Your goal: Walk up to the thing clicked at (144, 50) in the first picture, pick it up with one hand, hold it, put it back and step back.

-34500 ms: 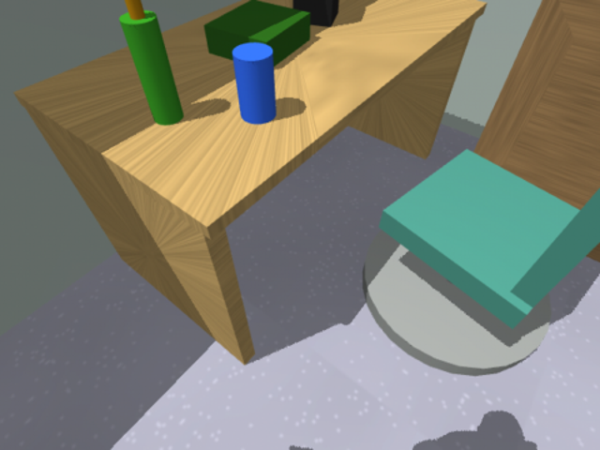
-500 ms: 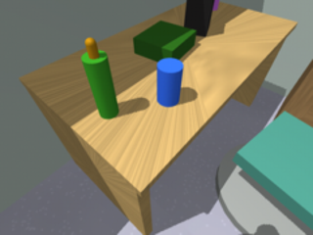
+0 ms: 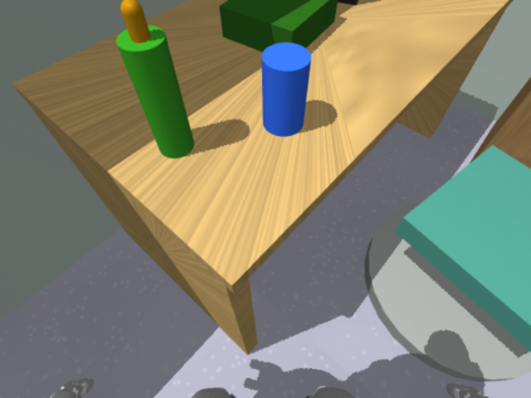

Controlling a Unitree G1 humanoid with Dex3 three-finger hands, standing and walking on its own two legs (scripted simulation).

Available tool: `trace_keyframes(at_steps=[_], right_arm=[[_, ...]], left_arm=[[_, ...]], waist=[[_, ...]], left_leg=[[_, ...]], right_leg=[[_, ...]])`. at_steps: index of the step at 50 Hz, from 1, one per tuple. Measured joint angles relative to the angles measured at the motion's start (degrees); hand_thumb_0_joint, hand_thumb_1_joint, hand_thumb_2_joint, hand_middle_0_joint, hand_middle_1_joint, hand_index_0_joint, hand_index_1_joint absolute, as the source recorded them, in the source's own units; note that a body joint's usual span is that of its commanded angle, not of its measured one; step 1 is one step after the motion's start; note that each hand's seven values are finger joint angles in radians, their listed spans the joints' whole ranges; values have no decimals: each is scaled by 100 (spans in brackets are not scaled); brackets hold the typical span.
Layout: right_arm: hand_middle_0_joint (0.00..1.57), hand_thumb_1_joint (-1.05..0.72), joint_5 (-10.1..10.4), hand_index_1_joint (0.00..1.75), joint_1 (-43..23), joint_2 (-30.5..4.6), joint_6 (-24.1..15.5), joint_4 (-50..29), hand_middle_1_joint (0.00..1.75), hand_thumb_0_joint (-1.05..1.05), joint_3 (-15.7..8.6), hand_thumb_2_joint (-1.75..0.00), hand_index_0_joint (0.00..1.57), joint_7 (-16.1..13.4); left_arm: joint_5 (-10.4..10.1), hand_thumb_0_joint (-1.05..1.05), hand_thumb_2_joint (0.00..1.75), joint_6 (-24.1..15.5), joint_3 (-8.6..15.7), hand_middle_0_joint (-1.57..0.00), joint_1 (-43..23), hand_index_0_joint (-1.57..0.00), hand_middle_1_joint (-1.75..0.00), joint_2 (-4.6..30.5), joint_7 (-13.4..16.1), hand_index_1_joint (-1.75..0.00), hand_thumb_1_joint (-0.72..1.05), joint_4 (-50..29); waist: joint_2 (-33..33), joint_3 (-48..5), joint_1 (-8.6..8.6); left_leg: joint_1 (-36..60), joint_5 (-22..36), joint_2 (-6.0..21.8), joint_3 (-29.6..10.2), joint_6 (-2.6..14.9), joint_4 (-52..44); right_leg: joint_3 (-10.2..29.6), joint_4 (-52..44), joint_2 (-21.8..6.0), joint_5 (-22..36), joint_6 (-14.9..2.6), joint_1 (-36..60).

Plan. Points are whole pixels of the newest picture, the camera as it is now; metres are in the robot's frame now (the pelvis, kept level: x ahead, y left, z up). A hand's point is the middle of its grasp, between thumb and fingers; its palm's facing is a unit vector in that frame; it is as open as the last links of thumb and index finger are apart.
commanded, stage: step back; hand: left
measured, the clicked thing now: (157, 87) +0.57 +0.20 +0.12
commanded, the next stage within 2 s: none
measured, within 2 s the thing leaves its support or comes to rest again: neither
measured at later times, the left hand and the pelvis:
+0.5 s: hand out of the picture +0.01 +0.31 -0.16, palm faces +0.00 -0.93 -0.37, open 7.4 cm; pelvis -0.10 +0.04 +0.00, yaw +1 degrees
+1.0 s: hand out of the picture -0.10 +0.32 -0.14, palm faces +0.00 -0.91 -0.41, open 7.4 cm; pelvis -0.23 +0.06 -0.01, yaw +2 degrees
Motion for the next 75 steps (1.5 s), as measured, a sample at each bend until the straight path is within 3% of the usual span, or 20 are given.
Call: trace_keyframes(at_steps=[4, 8, 12, 15, 18, 21, 24, 29, 35, 38, 42, 47, 51, 54, 59, 64, 68, 70, 73, 75], right_arm=[[20, -90, -19, 30, -76, -181, 143, -267, 30, 1, -95, -90, 20, -46], [20, -91, 33, 30, 74, -270, 139, -496, 30, 1, -137, -90, 20, -32], [20, -91, -42, 30, 347, -221, 117, -503, 30, 0, -90, -90, 20, -12], [20, -91, -175, 30, 470, -75, 60, -422, 30, 0, -83, -90, 20, -19], [20, -90, -242, 30, 539, 72, 33, -413, 30, 1, -18, -90, 20, 49], [20, -90, -268, 30, 600, 210, 25, -439, 30, 1, 41, -90, 21, -10], [20, -90, -239, 30, 570, 216, 12, -546, 30, 1, 29, -90, 21, -85], [20, -90, -191, 30, 411, 159, -43, -844, 30, 1, 5, -90, 21, -148], [20, -90, -86, 30, 197, -25, 43, -985, 30, 1, -5, -90, 21, -117], [20, -90, -31, 30, 182, 6, 135, -887, 30, 1, -20, -90, 21, -147], [20, -90, 24, 30, 341, -58, 82, -877, 30, 1, 9, -90, 20, -165], [20, -90, -39, 30, 566, -97, 38, -877, 30, 1, 22, -90, 20, -185], [20, -90, -148, 30, 616, -29, -47, -789, 30, 1, -25, -90, 20, -152], [20, -90, -223, 30, 605, 63, -62, -759, 30, 1, 23, -90, 20, -57], [20, -90, -245, 30, 610, 173, -95, -791, 30, 1, 67, -90, 21, -108], [20, -90, -237, 30, 459, 108, -144, -1058, 30, 1, 21, -90, 21, -154], [20, -90, -216, 30, 309, -43, -79, -1216, 30, 1, 23, -90, 21, -138], [20, -90, -172, 30, 218, -179, -8, -1183, 30, 1, -7, -90, 21, -140], [20, -90, -110, 30, 294, -171, 103, -1026, 30, 1, -60, -90, 21, -212], [20, -90, -62, 30, 409, -197, 85, -971, 30, 1, -48, -90, 20, -225]], left_arm=[[112, 0, 89, 21, 14, -20, -37, -21, -30, -59, -26, -30, 91, -263], [226, 1, 89, 69, -4, -20, -108, -21, -30, -145, 12, -30, 90, -457], [258, 1, 89, 54, 0, -20, -213, -21, -30, -111, 53, -30, 90, -737], [150, 1, 89, 83, 18, -20, -296, -21, -30, 16, 50, -30, 90, -935], [115, 1, 89, 176, 68, -20, -249, -21, -30, 47, 125, -30, 90, -869], [42, 1, 89, 214, 97, -20, -80, -21, -30, 106, 147, -30, 91, -809], [53, 1, 89, 175, 101, -20, 152, -21, -30, 94, 127, -30, 91, -819], [78, 1, 89, 164, 98, -20, 430, -20, -30, 52, 76, -30, 91, -811], [173, 1, 89, 39, 101, -20, 566, -20, -30, -117, 13, -30, 91, -735], [194, 1, 89, 8, 49, -20, 649, -21, -30, -168, -52, -30, 91, -823], [191, 1, 89, 32, 30, -20, 621, -21, -30, -239, -10, -30, 90, -989], [228, 1, 89, 40, 40, -20, 391, -21, -30, -181, 58, -30, 90, -1314], [157, 1, 89, 104, 37, -20, 180, -21, -30, -16, 34, -30, 90, -1474], [139, 1, 89, 219, 96, -20, 152, -21, -30, 32, 66, -30, 90, -1311], [92, 1, 89, 234, 194, -20, 365, -21, -30, 126, 41, -30, 91, -1163], [135, 1, 89, 238, 214, -20, 609, -20, -30, 155, -18, -30, 91, -1073], [147, 1, 89, 182, 170, -20, 704, -20, -30, 126, -72, -30, 91, -959], [193, 1, 89, 133, 159, -20, 703, -20, -30, -18, -86, -30, 91, -856], [232, 1, 89, 142, 75, -20, 837, -21, -30, -119, -146, -30, 91, -870], [237, 1, 89, 151, 43, -20, 882, -21, -30, -185, -113, -30, 90, -873]], waist=[[118, 151, -11], [126, 163, -14], [58, 91, -36], [-224, 160, -35], [-226, 202, -66], [-277, 112, -71], [-234, 101, -30], [-156, 160, 13], [201, 166, 30], [157, 77, 83], [122, -28, 150], [95, -20, 104], [-144, 102, 62], [-177, 125, 16], [-222, -11, 50], [-200, 36, 113], [-110, 33, 147], [191, 73, 99], [115, -71, 166], [69, -144, 195]], left_leg=[[-676, -890, -284, -263, 249, 1630], [-926, -1347, -544, -289, 243, 2998], [-356, -1466, -315, -111, 178, 1861], [105, -841, -333, 113, 192, 702], [23, -792, -215, 111, 278, 758], [51, -506, -130, 142, 293, 387], [37, -341, -59, 230, 335, 232], [-129, -242, 3, 436, 355, 344], [-536, -309, 203, 516, 246, 935], [-865, -1314, -265, 16, 153, 2029], [-1010, -1494, -708, -443, 65, 3284], [-382, -1549, -405, -264, 8, 2056], [129, -642, -324, 69, 128, 596], [-37, -583, -231, 84, 220, 719], [-171, -130, 1, 118, 209, 306], [-462, 137, 179, 259, 177, 311], [-852, 251, 316, 342, 37, 597], [-1046, 255, 458, 157, 12, 812], [-1396, -1083, -154, -291, 36, 1995], [-1484, -1250, -505, -446, 66, 2811]], right_leg=[[-45, 358, -43, -46, -50, -291], [-32, 274, -184, 147, -18, -463], [-127, 312, -295, 269, 115, -686], [-48, 642, -487, 230, 141, -921], [607, 1729, 202, -1304, -30, -1155], [896, 2912, 723, -1389, -131, -1312], [768, 3213, 811, -1371, -25, -1134], [528, 2257, 599, -1373, 79, -489], [106, 321, 497, -544, -126, 315], [154, 403, 375, -458, -201, 144], [216, 168, 193, -140, -165, -12], [69, 193, 46, 88, -68, -314], [56, 681, -158, 63, 41, -705], [573, 1808, 367, -1202, -75, -1021], [821, 3488, 858, -1374, -57, -1138], [690, 2626, 579, -1477, 130, -472], [343, 818, 273, -1000, 20, 251], [149, 437, 412, -795, -24, 384], [189, 624, 243, -713, -105, 133], [228, 505, 115, -541, -103, 70]])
